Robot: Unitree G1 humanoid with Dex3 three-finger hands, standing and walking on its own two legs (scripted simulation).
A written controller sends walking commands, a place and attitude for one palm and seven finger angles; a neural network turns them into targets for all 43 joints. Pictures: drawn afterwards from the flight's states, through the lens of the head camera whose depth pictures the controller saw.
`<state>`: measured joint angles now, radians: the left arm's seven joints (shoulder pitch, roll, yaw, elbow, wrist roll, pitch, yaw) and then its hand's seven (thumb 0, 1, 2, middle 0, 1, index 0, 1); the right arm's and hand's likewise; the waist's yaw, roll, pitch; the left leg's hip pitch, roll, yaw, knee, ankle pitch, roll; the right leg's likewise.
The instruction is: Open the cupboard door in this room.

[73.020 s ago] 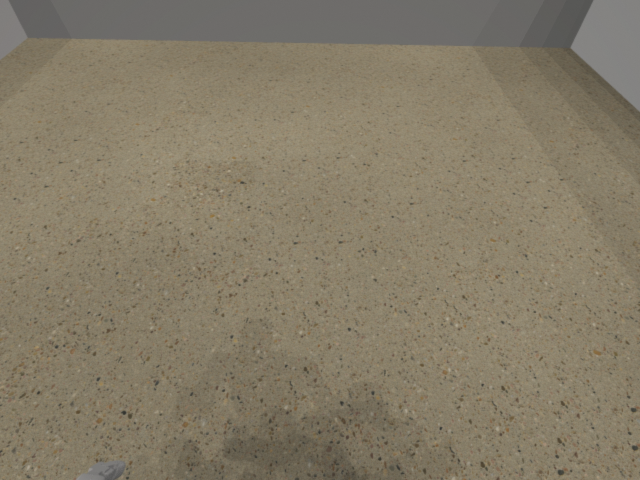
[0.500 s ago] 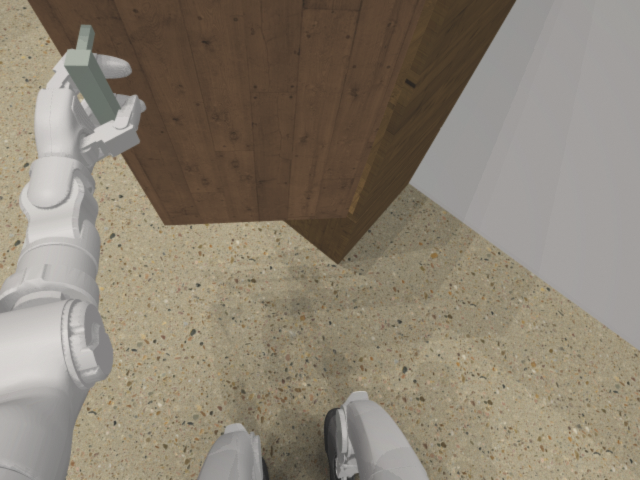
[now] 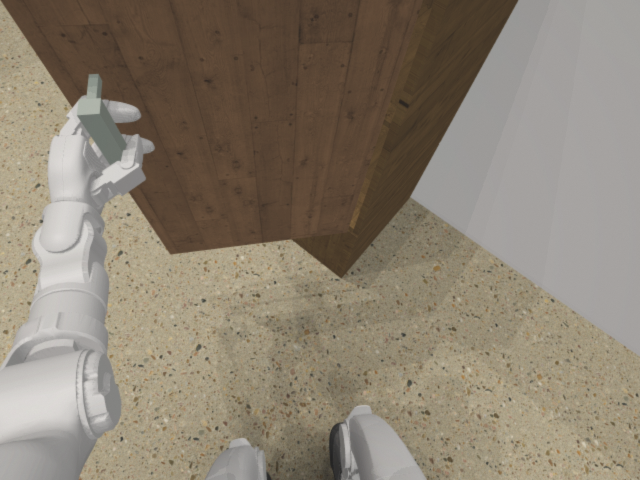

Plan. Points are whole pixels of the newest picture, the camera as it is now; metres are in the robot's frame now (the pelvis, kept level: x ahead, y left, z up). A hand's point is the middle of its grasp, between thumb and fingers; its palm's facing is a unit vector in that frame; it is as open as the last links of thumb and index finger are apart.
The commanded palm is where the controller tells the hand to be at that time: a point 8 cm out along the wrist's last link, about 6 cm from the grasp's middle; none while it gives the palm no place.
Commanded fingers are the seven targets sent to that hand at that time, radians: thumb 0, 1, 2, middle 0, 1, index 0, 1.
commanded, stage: pull the door open along its arc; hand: left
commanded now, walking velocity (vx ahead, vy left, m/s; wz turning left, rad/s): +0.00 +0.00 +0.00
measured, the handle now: (113, 132) +0.53 +0.21 +0.05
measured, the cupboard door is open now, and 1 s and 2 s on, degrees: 49 89 91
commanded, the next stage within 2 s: open thumb and fingers to let go in 0.78 s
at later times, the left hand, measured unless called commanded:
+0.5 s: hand (193, 271) +0.35 +0.11 +0.05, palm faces +0.39 -0.92 +0.01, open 5.8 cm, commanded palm +0.28 +0.17 +0.05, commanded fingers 0.00 0.90 0.90 -0.40 -1.35 -0.40 -1.35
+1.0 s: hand (258, 324) +0.29 +0.05 +0.05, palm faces +0.44 -0.90 -0.03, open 6.0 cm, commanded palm +0.24 +0.09 +0.05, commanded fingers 0.00 0.41 0.69 -0.37 -1.30 -0.37 -1.30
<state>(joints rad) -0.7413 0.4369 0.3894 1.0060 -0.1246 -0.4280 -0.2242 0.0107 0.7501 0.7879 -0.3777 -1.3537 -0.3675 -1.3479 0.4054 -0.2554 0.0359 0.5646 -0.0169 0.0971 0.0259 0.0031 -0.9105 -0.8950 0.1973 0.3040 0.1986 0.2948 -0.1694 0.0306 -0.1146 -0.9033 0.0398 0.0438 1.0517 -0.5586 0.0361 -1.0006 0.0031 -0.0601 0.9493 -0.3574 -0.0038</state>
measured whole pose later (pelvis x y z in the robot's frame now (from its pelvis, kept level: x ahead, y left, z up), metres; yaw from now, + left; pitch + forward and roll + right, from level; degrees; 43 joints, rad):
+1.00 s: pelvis -0.01 -0.05 +0.01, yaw +5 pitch +13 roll +1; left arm 0.07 -0.10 -0.21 0.22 0.12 -0.35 0.60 0.02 0.67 0.76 -0.38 -1.35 -0.38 -1.34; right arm 0.19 -0.19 -0.01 0.59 -0.09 -0.05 0.01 0.01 -0.91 -0.90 0.20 0.30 0.20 0.29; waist -0.01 0.02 -0.13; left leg -0.70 0.01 -0.01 1.00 -0.53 -0.03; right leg -0.82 -0.03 -0.11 0.99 -0.41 -0.07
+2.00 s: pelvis -0.03 -0.02 +0.00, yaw +4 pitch +11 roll +0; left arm 0.02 0.08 -0.24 0.22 -0.03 -0.36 0.05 -0.01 -0.50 0.30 -0.27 -0.43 -0.23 -0.43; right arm 0.22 -0.21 0.02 0.53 -0.02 -0.06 -0.01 0.01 -0.91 -0.90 0.20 0.30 0.20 0.29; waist 0.00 0.03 -0.10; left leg -0.72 -0.02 0.01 1.05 -0.53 0.02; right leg -0.82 -0.06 -0.08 1.00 -0.38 -0.02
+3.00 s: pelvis -0.02 -0.02 -0.02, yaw +4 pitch +14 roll -1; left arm 0.51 0.19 0.02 -0.21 -0.19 -0.34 -0.18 -0.01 -0.50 0.30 -0.15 -0.31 -0.15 -0.30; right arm 0.25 -0.23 0.01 0.41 0.01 -0.11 -0.04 0.01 -0.91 -0.90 0.20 0.30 0.20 0.29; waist 0.01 0.03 -0.14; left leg -0.82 0.01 -0.01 1.18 -0.61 0.01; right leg -0.92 -0.04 -0.10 1.13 -0.46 -0.03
